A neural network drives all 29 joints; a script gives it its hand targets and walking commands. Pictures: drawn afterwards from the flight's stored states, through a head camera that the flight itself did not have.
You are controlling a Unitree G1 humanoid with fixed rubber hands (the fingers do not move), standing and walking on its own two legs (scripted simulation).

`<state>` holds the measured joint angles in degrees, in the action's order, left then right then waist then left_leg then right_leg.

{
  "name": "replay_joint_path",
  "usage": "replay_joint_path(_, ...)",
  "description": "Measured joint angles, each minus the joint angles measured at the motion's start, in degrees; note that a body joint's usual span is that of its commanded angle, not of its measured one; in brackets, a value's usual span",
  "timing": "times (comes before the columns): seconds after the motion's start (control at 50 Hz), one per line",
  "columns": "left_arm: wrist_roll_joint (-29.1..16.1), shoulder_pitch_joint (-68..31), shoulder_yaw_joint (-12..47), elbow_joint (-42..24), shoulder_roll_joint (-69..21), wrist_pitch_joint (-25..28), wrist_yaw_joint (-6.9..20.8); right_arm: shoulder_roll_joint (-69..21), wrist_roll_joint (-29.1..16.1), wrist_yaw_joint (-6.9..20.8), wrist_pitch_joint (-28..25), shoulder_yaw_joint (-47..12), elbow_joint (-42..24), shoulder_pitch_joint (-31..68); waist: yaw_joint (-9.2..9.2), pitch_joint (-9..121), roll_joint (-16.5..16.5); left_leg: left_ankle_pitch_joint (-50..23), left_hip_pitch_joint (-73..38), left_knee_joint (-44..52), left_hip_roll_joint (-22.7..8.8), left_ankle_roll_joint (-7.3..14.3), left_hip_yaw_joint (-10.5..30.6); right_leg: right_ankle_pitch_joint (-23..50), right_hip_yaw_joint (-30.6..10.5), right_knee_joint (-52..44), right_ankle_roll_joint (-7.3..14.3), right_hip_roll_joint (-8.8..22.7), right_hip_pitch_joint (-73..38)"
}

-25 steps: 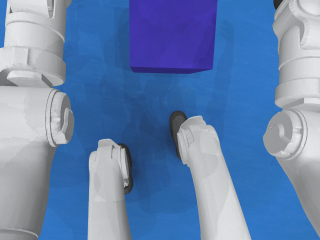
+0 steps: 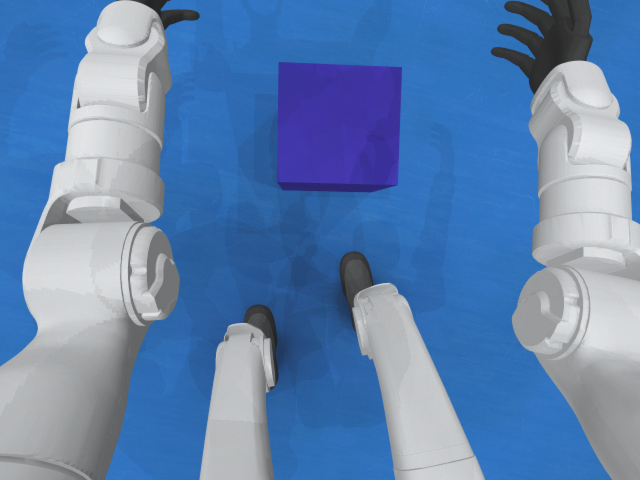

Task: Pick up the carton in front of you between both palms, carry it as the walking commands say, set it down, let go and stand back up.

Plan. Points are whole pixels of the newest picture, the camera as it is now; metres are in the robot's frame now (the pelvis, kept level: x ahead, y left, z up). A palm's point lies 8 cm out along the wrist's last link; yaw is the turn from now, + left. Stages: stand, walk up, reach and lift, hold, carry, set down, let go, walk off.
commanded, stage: let go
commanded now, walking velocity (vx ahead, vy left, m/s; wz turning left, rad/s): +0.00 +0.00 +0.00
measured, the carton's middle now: (332, 138) +0.51 -0.13 -0.51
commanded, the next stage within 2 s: stand in 1.40 s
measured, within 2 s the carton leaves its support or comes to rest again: neither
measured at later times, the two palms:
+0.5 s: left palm (82, 205) +0.41 +0.12 +0.01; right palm out of the picture +0.31 -0.30 +0.01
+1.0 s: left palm out of the picture +0.28 +0.24 +0.07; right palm out of the picture +0.25 -0.22 +0.07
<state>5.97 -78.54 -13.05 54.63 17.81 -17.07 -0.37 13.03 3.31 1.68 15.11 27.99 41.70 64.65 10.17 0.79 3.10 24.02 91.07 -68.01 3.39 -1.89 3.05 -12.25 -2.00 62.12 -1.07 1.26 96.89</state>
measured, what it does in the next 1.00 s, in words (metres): rises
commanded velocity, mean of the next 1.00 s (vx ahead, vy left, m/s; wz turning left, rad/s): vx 0.00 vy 0.00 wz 0.00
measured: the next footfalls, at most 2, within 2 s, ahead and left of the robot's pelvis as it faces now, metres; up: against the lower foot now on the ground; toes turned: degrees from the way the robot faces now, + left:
none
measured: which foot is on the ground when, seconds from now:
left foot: down 0.00-1.00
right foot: down 0.00-1.00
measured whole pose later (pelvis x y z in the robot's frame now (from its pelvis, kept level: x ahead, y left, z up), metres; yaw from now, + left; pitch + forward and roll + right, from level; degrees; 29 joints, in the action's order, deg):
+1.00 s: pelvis +0.10 +0.02 +0.14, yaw -3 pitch +0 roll -1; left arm 1.4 11.0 -3.3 26.6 11.4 -3.2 1.6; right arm 12.4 -0.4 4.6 4.5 2.4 23.6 -12.7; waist 0.7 -3.9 1.7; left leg 19.9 7.0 -26.6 0.6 1.0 2.6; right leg -10.2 -2.2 23.6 -2.3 0.3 13.8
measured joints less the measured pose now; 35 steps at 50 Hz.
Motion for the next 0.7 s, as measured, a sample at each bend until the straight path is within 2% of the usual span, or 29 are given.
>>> replay_joint_path(0.06,2.21,6.46,-2.06,-3.93,-3.36,0.83,-1.38,-0.75,2.20,1.90,-0.93,-0.75,-1.98,-5.19,-0.93,0.38,-0.34,-1.16,-3.99,3.96,-0.08,-0.19,-0.02,0.75,-0.04,-3.30,0.30,0.08,-3.76)
replay_joint_path(0.14,3.54,18.11,-2.99,-11.06,-8.75,2.26,-4.70,-1.37,4.22,4.74,-2.18,-3.42,-5.06,-14.41,-2.07,0.83,-0.85,-2.44,-10.30,9.09,-0.15,-0.59,0.38,1.22,0.34,-7.29,0.91,0.27,-9.76)
replay_joint_path(0.22,3.39,30.02,-2.02,-18.30,-12.78,3.48,-7.34,-1.08,4.26,6.70,-3.38,-7.44,-8.45,-23.94,-2.79,0.56,-1.65,-3.19,-17.68,13.54,-0.41,-1.03,1.03,1.17,1.01,-10.56,1.60,0.26,-16.78)
replay_joint_path(0.28,2.63,37.28,-0.62,-21.80,-13.79,4.42,-7.95,-0.40,3.15,7.49,-4.47,-10.49,-10.09,-30.04,-3.09,0.16,-2.12,-3.53,-23.55,16.54,-0.85,-1.33,1.51,1.08,1.53,-12.91,2.05,0.01,-22.45)
replay_joint_path(0.38,1.36,46.65,1.41,-22.81,-12.97,7.11,-6.70,0.15,0.87,7.56,-6.84,-15.39,-11.16,-39.34,-3.37,0.25,-2.86,-3.64,-33.47,21.13,-2.02,-1.52,1.52,0.90,1.70,-16.61,2.54,-0.94,-31.82)
replay_joint_path(0.5,0.65,56.55,2.56,-20.28,-11.92,11.19,-4.17,-0.32,-2.00,5.83,-9.89,-20.06,-12.34,-51.64,-3.39,0.75,-3.18,-3.16,-44.69,25.62,-3.19,-0.96,1.00,0.29,1.38,-20.32,2.63,-1.98,-42.45)
replay_joint_path(0.7,-1.36,72.84,5.13,-21.83,-9.77,15.77,-1.69,-1.66,-4.60,3.16,-12.78,-25.70,-20.03,-70.78,-4.20,-2.21,-3.95,-3.88,-63.36,33.67,-3.83,-0.15,0.39,0.80,0.79,-28.31,1.51,-2.33,-61.13)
